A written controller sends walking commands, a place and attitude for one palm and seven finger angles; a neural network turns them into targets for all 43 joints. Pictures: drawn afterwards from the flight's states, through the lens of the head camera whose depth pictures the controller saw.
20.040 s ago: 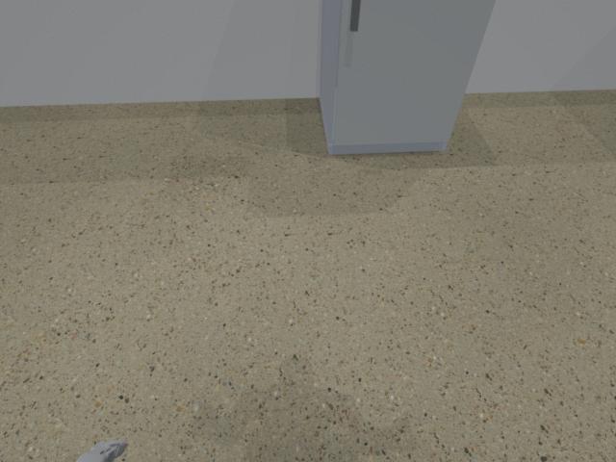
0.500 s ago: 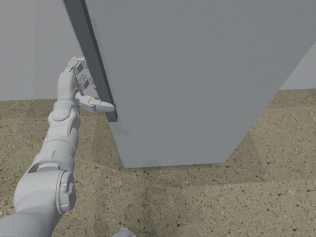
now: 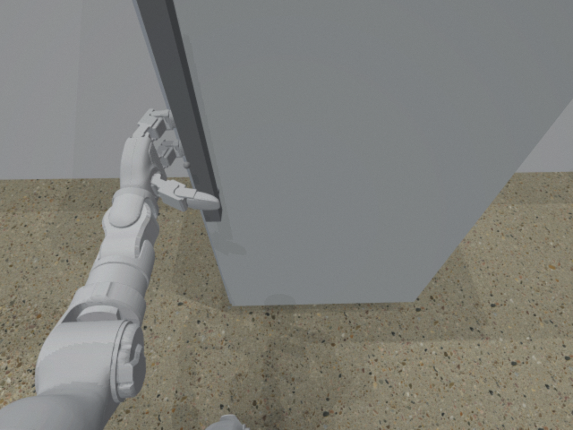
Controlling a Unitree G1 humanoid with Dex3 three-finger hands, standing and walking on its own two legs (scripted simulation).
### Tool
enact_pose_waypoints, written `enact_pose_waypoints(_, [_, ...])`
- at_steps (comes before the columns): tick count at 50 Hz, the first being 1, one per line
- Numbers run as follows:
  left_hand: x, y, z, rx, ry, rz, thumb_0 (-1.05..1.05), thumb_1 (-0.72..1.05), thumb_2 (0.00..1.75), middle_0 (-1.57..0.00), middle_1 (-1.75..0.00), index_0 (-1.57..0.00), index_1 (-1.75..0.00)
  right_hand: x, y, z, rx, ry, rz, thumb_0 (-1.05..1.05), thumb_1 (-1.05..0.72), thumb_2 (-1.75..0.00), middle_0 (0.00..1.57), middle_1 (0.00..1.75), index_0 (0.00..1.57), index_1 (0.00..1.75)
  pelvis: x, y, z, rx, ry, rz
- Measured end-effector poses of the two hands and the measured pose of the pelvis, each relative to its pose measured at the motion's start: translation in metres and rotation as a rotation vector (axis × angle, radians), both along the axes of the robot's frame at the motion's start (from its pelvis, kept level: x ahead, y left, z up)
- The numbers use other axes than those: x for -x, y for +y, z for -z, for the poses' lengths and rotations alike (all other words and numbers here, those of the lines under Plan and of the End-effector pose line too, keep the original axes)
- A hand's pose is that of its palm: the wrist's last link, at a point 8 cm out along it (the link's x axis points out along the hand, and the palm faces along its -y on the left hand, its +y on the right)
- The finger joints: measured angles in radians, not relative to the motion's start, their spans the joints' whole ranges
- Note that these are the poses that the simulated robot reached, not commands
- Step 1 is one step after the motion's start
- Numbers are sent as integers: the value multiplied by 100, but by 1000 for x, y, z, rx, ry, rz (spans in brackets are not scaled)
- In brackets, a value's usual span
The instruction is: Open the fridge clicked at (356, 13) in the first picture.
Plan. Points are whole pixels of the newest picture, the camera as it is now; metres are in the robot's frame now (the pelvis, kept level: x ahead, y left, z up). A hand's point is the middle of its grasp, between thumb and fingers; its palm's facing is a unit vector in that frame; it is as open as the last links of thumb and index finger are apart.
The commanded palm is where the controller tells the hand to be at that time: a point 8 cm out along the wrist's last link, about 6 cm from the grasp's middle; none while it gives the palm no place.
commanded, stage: slide the fingers in behind the handle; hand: left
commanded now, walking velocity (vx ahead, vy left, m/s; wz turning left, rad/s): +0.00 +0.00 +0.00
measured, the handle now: (192, 117) +0.52 +0.12 +0.15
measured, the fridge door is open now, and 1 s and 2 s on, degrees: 0 0 0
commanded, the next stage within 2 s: grip the handle and tug to test in 1.28 s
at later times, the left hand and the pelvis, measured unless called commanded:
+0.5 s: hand (203, 165) +0.46 +0.11 +0.11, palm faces -0.01 -1.00 +0.00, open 14.0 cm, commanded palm +0.43 +0.17 +0.11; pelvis +0.00 +0.00 +0.00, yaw +0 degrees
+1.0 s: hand (209, 161) +0.47 +0.10 +0.11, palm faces +0.00 -1.00 -0.01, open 14.0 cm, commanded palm +0.44 +0.16 +0.11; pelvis +0.00 +0.00 +0.00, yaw +0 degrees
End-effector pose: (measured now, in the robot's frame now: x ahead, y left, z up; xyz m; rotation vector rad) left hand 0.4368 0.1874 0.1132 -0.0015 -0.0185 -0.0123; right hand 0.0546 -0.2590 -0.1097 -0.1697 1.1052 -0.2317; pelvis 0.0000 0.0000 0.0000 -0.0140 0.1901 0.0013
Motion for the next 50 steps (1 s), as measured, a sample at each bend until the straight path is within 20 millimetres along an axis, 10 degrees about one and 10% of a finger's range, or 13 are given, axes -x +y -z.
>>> enact_pose_waypoints(50, [-8,-31,2,-8,13,-13,-1,-50,30,-30,-120,-29,-120,16,1,5,-30,45,7,1,-91,-90,20,30,20,30,-1,-4,0,-5,6,2])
